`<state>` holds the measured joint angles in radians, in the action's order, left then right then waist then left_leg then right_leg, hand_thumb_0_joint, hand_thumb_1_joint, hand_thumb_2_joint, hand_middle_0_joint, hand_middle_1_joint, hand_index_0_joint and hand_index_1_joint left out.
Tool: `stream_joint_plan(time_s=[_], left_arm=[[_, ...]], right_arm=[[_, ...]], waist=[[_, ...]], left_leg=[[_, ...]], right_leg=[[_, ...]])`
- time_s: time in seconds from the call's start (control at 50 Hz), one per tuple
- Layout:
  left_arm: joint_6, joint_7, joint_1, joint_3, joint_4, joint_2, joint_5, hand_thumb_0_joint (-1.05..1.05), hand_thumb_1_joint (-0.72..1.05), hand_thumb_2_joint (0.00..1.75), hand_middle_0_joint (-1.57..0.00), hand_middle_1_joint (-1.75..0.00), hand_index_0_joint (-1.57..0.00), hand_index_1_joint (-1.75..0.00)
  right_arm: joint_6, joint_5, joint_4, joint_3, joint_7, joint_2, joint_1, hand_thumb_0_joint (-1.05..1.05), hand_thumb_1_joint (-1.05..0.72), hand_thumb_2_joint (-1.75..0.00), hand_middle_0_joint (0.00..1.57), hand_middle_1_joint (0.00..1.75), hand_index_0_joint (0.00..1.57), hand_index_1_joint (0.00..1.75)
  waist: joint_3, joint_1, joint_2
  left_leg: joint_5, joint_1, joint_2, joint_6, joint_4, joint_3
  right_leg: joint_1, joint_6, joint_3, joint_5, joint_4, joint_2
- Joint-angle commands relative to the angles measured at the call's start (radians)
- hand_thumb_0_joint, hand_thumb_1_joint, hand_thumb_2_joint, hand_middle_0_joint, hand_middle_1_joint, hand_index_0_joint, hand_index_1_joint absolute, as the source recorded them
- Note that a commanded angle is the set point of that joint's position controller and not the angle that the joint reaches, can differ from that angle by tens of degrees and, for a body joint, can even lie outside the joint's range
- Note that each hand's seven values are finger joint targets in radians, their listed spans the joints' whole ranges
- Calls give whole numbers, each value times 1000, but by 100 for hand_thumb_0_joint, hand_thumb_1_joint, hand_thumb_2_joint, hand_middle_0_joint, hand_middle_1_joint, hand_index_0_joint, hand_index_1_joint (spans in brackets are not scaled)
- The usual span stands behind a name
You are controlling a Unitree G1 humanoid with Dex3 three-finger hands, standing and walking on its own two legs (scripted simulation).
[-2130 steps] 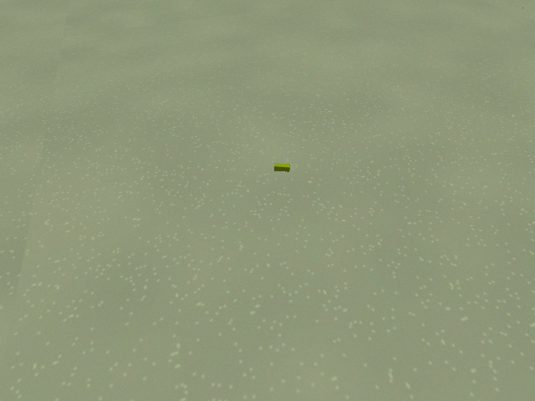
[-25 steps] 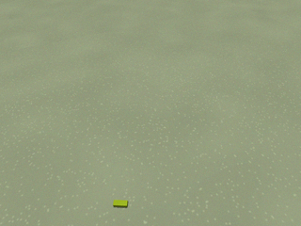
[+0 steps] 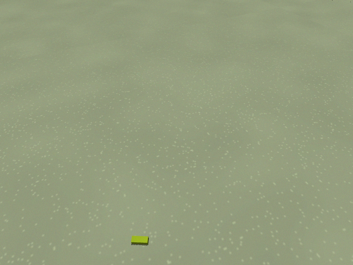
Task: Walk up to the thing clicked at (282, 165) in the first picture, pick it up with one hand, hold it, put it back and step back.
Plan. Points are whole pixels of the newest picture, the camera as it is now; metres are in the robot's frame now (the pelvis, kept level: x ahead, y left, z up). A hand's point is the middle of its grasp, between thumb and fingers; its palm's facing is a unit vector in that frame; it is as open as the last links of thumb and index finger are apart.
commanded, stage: stand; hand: left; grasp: from above
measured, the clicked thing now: (140, 240) +0.40 +0.24 -0.77
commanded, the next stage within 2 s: step back in 0.42 s
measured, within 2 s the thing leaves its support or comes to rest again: neither
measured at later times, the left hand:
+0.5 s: hand out of the picture +0.08 +0.25 -0.16, palm faces +0.03 -0.94 -0.34, open 7.4 cm
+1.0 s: hand out of the picture +0.04 +0.30 -0.18, palm faces -0.10 -0.93 -0.37, open 7.4 cm
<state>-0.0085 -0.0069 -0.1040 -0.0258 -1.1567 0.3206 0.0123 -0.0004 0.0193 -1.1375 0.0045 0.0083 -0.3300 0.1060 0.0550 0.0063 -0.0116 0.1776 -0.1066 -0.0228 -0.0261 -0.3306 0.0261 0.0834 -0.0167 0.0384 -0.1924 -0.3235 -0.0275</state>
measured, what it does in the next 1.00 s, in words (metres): walks backwards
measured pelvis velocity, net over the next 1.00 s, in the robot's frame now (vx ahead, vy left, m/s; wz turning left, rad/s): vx -0.10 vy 0.04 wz -0.06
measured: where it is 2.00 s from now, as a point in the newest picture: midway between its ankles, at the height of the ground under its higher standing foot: outside the picture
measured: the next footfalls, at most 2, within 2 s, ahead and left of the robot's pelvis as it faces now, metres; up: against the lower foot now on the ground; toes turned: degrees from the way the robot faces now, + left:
right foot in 1.12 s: -0.12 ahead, -0.09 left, +0.00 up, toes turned -3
left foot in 1.50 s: -0.20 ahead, +0.15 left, +0.00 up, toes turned -2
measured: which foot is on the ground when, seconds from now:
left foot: down 0.00-1.00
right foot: down 0.00-0.70, up 0.72-1.00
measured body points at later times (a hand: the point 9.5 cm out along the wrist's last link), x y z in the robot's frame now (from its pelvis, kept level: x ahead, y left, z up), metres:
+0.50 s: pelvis -0.01 +0.00 +0.00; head +0.01 +0.00 +0.44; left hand +0.07 +0.30 -0.13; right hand +0.08 -0.30 -0.14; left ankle +0.00 +0.14 -0.75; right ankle -0.01 -0.13 -0.75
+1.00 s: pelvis -0.10 +0.04 -0.02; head -0.02 +0.06 +0.42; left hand +0.04 +0.35 -0.16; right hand -0.02 -0.27 -0.13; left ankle -0.04 +0.14 -0.75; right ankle -0.14 -0.10 -0.69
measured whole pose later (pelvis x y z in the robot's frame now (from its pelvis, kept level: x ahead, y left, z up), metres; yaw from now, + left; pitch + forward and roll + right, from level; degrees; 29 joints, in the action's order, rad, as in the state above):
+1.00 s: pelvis -0.10 +0.04 -0.02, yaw -4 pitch -2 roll -1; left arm 0.06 -0.02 -0.10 -0.06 -0.89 0.39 0.01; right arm 0.02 0.03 -0.87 0.04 0.02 -0.34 0.14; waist 0.21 -0.02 0.04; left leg 0.25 -0.32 0.00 0.05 -0.60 -0.04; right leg 0.39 -0.02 -0.13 -0.53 -1.06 0.08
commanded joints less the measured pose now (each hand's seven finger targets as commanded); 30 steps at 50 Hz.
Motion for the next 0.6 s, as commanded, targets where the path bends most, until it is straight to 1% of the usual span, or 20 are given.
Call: stream_joint_plan(time_s=[0.0, 0.04, 0.08, 0.16, 0.18, 0.24, 0.26, 0.28, 0.3, 0.32, 0.38, 0.4, 0.42, 0.44, 0.48, 0.5, 0.52, 0.54, 0.56, 0.58], left_arm=[[-19, -11, 32, -39, 60, 207, 3, 0, 90, 90, -20, -30, -20, -30], [-20, -11, 33, -38, 64, 210, 1, 0, 90, 90, -20, -30, -20, -30], [-21, -10, 37, -37, 64, 212, 1, 0, 90, 90, -20, -30, -20, -30], [-19, -11, 25, -36, 65, 211, 2, 0, 90, 90, -20, -30, -20, -30], [-20, -10, 24, -35, 62, 212, 0, 0, 90, 90, -20, -30, -20, -30], [-20, -10, 32, -35, 69, 218, 1, 0, 90, 90, -20, -30, -20, -30], [-20, -10, 24, -36, 69, 213, 2, 0, 90, 90, -20, -30, -20, -30], [-20, -9, 28, -34, 67, 216, -1, 0, 90, 90, -20, -30, -20, -30], [-20, -9, 20, -34, 69, 216, 1, 0, 90, 90, -20, -30, -20, -30], [-20, -9, 25, -34, 68, 216, 0, 0, 90, 90, -20, -30, -20, -30], [-21, -10, 27, -34, 69, 218, -1, 0, 90, 90, -20, -30, -20, -30], [-12, -14, 27, -73, 95, 294, -20, 0, 90, 90, -20, -30, -20, -30], [-8, -18, 16, -77, 105, 292, -23, 0, 90, 90, -20, -30, -20, -30], [-8, -21, 6, -80, 127, 286, -22, 0, 90, 90, -20, -30, -20, -30], [-1, -21, 19, -89, 162, 294, -21, 0, 90, 90, -20, -30, -20, -30], [2, -19, 33, -90, 183, 302, -18, 0, 90, 90, -20, -30, -20, -30], [6, -21, 67, -94, 205, 313, -11, 0, 90, 90, -20, -30, -20, -30], [9, -22, 93, -98, 231, 324, -4, 0, 90, 90, -20, -30, -20, -30], [11, -23, 112, -98, 256, 329, 6, 0, 90, 90, -20, -30, -20, -30], [13, -24, 135, -99, 275, 331, 13, 0, 90, 90, -20, -30, -20, -30]], right_arm=[[-27, -4, 55, 36, 10, -203, -40, 0, -90, -90, 20, 30, 20, 30], [-28, -5, 55, 34, 10, -204, -38, 0, -90, -90, 20, 30, 20, 30], [-27, -3, 54, 34, 10, -203, -35, 0, -90, -90, 20, 30, 20, 30], [-25, -4, 57, 36, 11, -212, -38, 0, -90, -90, 20, 30, 20, 30], [-25, -6, 53, 33, 9, -205, -29, 0, -90, -90, 20, 30, 20, 30], [-26, -5, 55, 32, 9, -208, -25, 0, -90, -90, 20, 30, 20, 30], [-27, -4, 57, 33, 10, -213, -36, 0, -90, -90, 20, 30, 20, 30], [-27, -5, 54, 30, 9, -203, -25, 0, -90, -90, 20, 30, 20, 30], [-27, -4, 58, 33, 9, -214, -35, 0, -90, -90, 20, 30, 20, 30], [-28, -5, 58, 32, 10, -210, -32, 0, -90, -90, 20, 30, 20, 30], [-26, -5, 55, 32, 8, -211, -27, 0, -90, -90, 20, 30, 20, 30], [-6, -17, 80, 54, 0, -273, -70, 0, -90, -90, 20, 30, 20, 30], [1, -25, 93, 54, 0, -251, -52, 0, -90, -90, 20, 30, 20, 30], [4, -29, 101, 56, -1, -250, -36, 0, -90, -90, 20, 30, 20, 30], [14, -30, 122, 64, -4, -241, -19, 0, -90, -90, 20, 30, 20, 30], [20, -29, 134, 67, -6, -235, -17, 0, -90, -90, 20, 30, 20, 30], [28, -25, 139, 71, -8, -232, 2, 0, -90, -90, 20, 30, 20, 30], [38, -23, 146, 76, -11, -229, 20, 0, -90, -90, 20, 30, 20, 30], [46, -18, 160, 81, -15, -229, 41, 0, -90, -90, 20, 30, 20, 30], [50, -19, 170, 85, -20, -231, 73, 0, -90, -90, 20, 30, 20, 30]], waist=[[-72, -2, 0], [-74, -3, 2], [-67, -6, 12], [-76, -1, 4], [-63, -4, 11], [-66, -7, 0], [-73, 1, -5], [-67, -6, 6], [-72, 1, 3], [-73, -4, 8], [-59, -3, 10], [43, -5, 22], [18, -12, 30], [-37, -15, 32], [-101, -19, 59], [-113, -21, 86], [-118, -30, 134], [-107, -31, 179], [-95, -38, 211], [-92, -52, 222]], left_leg=[[-147, 0, -97, 44, 39, 76], [-165, 4, -100, 45, 39, 76], [-156, 3, -99, 41, 42, 74], [-163, 4, -102, 45, 39, 75], [-145, -3, -97, 41, 46, 77], [-156, -6, -99, 41, 45, 72], [-159, 4, -104, 47, 37, 75], [-158, -7, -101, 42, 49, 77], [-166, 7, -104, 46, 40, 76], [-166, 3, -102, 46, 40, 75], [-153, -1, -101, 42, 45, 77], [-294, -80, -81, 67, -66, 84], [-316, -89, -70, 67, -108, 69], [-325, -76, -64, 73, -147, 56], [-259, -74, -25, 70, -248, 36], [-186, -83, 4, 63, -302, 15], [-52, -104, 36, 59, -379, -4], [146, -115, 64, 59, -473, -4], [296, -125, 68, 69, -555, 14], [335, -130, 53, 76, -584, 41]], right_leg=[[-14, 28, -90, 139, 58, -107], [-18, 29, -91, 153, 55, -108], [-8, 27, -91, 134, 57, -107], [-17, 31, -87, 147, 53, -108], [-11, 26, -86, 128, 59, -103], [-15, 30, -91, 147, 51, -109], [-16, 31, -91, 156, 50, -110], [-17, 30, -90, 141, 50, -108], [-15, 30, -87, 148, 50, -107], [-18, 29, -89, 155, 51, -108], [-9, 28, -88, 125, 56, -107], [76, 39, -103, 295, -24, -97], [59, 56, -94, 340, -42, -104], [47, 76, -106, 363, -59, -113], [62, 128, -144, 363, -60, -156], [80, 158, -184, 369, -51, -195], [101, 197, -220, 356, -38, -244], [156, 238, -251, 344, -29, -297], [206, 267, -269, 328, -39, -330], [231, 270, -253, 321, -61, -335]])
